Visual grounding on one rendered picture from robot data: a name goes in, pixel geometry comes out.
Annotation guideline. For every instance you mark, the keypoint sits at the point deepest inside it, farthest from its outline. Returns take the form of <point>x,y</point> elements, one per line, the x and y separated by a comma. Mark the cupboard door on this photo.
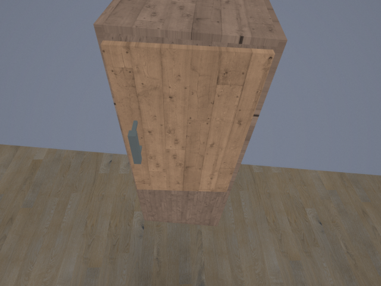
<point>194,105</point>

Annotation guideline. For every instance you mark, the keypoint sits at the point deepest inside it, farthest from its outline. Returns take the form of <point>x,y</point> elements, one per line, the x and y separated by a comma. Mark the handle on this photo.
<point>134,144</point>

